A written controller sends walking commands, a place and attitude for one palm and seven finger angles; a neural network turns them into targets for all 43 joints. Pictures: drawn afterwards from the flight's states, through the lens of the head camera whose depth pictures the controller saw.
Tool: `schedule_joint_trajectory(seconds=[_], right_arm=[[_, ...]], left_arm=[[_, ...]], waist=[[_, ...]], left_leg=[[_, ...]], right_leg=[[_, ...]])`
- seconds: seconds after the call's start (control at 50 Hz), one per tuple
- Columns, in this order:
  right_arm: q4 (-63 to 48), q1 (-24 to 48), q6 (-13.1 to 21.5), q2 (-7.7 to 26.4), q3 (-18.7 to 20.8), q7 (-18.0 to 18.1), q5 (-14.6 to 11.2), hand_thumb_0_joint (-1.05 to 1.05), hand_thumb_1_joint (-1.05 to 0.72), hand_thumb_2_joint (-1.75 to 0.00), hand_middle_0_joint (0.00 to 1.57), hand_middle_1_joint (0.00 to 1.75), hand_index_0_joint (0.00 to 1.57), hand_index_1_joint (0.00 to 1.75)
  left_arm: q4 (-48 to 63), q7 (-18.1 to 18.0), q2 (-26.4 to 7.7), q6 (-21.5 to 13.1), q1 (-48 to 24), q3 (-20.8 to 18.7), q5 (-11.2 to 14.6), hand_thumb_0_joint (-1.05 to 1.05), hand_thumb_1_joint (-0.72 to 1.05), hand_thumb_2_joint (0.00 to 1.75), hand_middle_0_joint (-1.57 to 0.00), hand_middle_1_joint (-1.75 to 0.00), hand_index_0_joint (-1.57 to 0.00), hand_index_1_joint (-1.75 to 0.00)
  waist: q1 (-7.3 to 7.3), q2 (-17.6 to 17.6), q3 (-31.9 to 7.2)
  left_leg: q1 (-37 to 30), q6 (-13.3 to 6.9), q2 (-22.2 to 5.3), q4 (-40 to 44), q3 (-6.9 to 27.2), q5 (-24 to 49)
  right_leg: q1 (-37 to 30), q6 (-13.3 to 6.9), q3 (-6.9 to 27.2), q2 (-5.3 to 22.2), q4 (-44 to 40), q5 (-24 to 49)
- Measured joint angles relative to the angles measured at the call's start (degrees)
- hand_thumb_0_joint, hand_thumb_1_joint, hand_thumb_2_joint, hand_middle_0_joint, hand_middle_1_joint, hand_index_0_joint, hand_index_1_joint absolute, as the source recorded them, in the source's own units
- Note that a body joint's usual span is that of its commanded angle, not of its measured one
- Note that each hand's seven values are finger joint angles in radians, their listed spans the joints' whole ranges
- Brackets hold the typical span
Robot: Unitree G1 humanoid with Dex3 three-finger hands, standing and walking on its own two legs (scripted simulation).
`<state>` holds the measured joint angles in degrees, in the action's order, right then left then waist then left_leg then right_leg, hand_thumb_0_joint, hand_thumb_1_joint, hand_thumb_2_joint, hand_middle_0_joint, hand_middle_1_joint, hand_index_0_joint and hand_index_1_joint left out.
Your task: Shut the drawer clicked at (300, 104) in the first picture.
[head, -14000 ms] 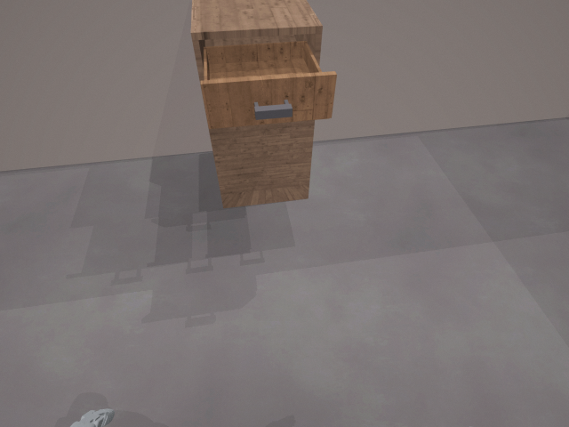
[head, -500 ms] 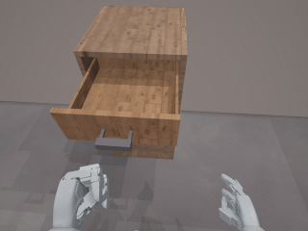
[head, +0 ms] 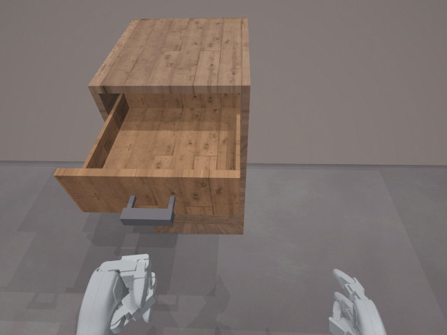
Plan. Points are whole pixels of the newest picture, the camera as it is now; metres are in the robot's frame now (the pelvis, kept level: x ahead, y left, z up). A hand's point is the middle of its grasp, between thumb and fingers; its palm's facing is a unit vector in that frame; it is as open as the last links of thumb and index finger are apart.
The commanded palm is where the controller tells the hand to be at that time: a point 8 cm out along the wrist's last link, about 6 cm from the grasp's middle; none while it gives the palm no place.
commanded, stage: raise the hand and make a fist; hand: left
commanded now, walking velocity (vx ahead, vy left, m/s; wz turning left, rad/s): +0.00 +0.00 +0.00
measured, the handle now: (150, 208) +0.37 +0.18 -0.01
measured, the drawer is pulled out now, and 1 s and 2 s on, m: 0.28 0.28 0.28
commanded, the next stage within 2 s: bring the fist close to the handle in 0.04 s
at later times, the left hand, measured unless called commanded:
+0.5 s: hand (140, 279) +0.20 +0.14 +0.07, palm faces +0.05 -1.00 -0.03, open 3.3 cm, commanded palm +0.17 +0.18 +0.06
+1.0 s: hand (167, 273) +0.23 +0.12 +0.00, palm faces -0.06 -1.00 -0.02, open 3.3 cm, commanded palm +0.22 +0.18 +0.01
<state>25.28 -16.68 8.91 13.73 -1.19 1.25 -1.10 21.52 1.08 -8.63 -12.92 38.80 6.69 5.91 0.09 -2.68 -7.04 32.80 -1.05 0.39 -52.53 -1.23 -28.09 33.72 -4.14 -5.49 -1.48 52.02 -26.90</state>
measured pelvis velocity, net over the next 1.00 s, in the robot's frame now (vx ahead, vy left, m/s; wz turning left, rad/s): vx -0.02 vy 0.02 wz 0.00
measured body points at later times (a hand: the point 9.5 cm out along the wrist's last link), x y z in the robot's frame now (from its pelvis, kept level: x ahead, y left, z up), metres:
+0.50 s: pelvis -0.01 +0.00 -0.01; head +0.03 -0.01 +0.44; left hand +0.19 +0.19 +0.07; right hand +0.18 -0.22 -0.08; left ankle -0.02 +0.11 -0.69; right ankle +0.00 -0.07 -0.69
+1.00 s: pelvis -0.02 +0.02 -0.04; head +0.06 +0.01 +0.40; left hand +0.23 +0.17 +0.00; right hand +0.17 -0.21 -0.13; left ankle -0.02 +0.11 -0.69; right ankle +0.00 -0.07 -0.69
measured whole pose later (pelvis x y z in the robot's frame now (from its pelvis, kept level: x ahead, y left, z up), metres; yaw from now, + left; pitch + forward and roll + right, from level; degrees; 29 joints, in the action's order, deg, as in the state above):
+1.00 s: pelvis -0.02 +0.02 -0.04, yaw +0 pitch +17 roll -1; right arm 27.7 -12.6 7.5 13.6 -1.1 0.2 0.4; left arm -0.1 0.5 -6.6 -20.6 16.4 6.1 4.7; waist 0.9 -2.2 -8.4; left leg 51.2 -2.3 0.8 -66.0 -1.4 -31.9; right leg 51.5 -3.3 -5.9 -0.4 64.4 -30.1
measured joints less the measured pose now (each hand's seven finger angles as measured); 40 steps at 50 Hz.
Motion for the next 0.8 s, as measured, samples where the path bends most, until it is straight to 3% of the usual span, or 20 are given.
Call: schedule_joint_trajectory(seconds=[0.12, 0.2, 0.3, 0.44, 0.52, 0.6, 0.68, 0.8], right_arm=[[1.4, 0.5, 1.4, -0.1, 0.2, -0.1, -0.1, 0.01, -0.90, -0.90, 0.20, 0.30, 0.20, 0.30], [1.9, 1.5, 2.3, 0.7, -0.1, -0.1, -0.2, 0.01, -0.90, -0.90, 0.20, 0.30, 0.20, 0.30], [1.6, 2.6, 2.1, 0.5, -0.3, 0.4, 0.0, 0.01, -0.90, -0.90, 0.20, 0.30, 0.20, 0.30], [2.2, 2.5, 2.6, 0.0, -0.2, 0.1, 0.4, 0.01, -0.90, -0.90, 0.20, 0.30, 0.20, 0.30], [3.0, 2.2, 2.8, 0.4, -0.4, -0.4, 0.6, 0.01, -0.90, -0.90, 0.20, 0.30, 0.20, 0.30], [2.8, 1.8, 1.8, 0.4, -0.4, -0.6, 0.6, 0.01, -0.90, -0.90, 0.20, 0.30, 0.20, 0.30], [2.2, 1.3, 0.8, 0.0, -0.3, -0.6, 0.8, 0.01, -0.90, -0.90, 0.20, 0.30, 0.20, 0.30], [2.6, 1.5, 0.8, -0.2, 0.3, -1.1, 1.5, 0.01, -0.90, -0.90, 0.20, 0.30, 0.20, 0.30]], left_arm=[[0.5, -0.5, 0.1, -4.2, 1.1, -4.9, 2.8, 0.02, 0.90, 0.90, -1.40, -1.60, -1.40, -1.60], [-0.4, 2.5, 1.3, -5.5, 0.2, -3.6, 3.3, 0.01, 0.91, 0.90, -1.40, -1.60, -1.40, -1.60], [-5.3, 4.8, 0.8, -4.2, -2.9, -1.7, 2.0, 0.01, 0.90, 0.90, -1.40, -1.60, -1.40, -1.60], [-9.6, 1.4, 0.0, -6.4, -8.2, -5.2, 2.8, 0.02, 0.90, 0.90, -1.40, -1.60, -1.40, -1.60], [-11.1, 1.7, 1.1, -8.0, -11.3, -4.9, 3.0, 0.01, 0.90, 0.90, -1.40, -1.60, -1.40, -1.60], [-13.4, 2.9, 1.7, -6.3, -13.1, -2.7, 1.8, 0.01, 0.91, 0.90, -1.40, -1.60, -1.40, -1.60], [-15.2, 1.5, 1.6, -4.8, -13.5, -2.0, 0.9, 0.01, 0.90, 0.90, -1.40, -1.60, -1.40, -1.60], [-15.2, -2.3, 1.8, -9.0, -14.8, -3.8, 0.8, 0.02, 0.90, 0.90, -1.40, -1.60, -1.40, -1.60]], waist=[[-0.43, -0.2, -0.3], [-0.54, -0.8, 0.0], [-0.45, -0.1, 0.6], [0.07, 0.4, 0.7], [0.46, -0.2, 0.1], [0.83, -0.1, -0.3], [1.09, 0.5, -0.4], [0.98, 0.7, -0.9]], left_leg=[[-0.3, 0.5, -0.2, 0.2, 0.9, 0.1], [0.3, 0.4, 0.0, -0.1, 1.5, 0.4], [1.7, 0.3, 0.2, -0.3, 1.2, 0.8], [4.5, 0.3, 0.0, -2.7, 1.3, 0.1], [6.5, -0.1, 0.1, -4.4, 1.2, -0.7], [7.8, -0.5, 0.3, -5.3, 0.5, -1.1], [8.8, -0.7, 0.3, -5.7, -0.2, -1.4], [12.1, -0.8, 0.3, -8.5, 0.0, -2.4]], right_leg=[[-0.8, -0.4, -0.8, -0.3, -0.7, 0.1], [-0.6, -0.2, -1.4, 0.0, -0.8, 0.3], [1.1, -0.2, -1.2, 0.2, -0.1, 0.6], [3.6, -0.4, -1.4, 0.1, 1.6, 0.2], [5.4, 0.0, -1.4, 0.3, 3.1, -0.4], [7.2, 0.3, -0.7, 0.5, 4.4, -0.8], [8.5, 0.5, 0.0, 0.6, 5.3, -1.1], [11.5, 0.6, -0.3, 0.7, 7.6, -1.9]])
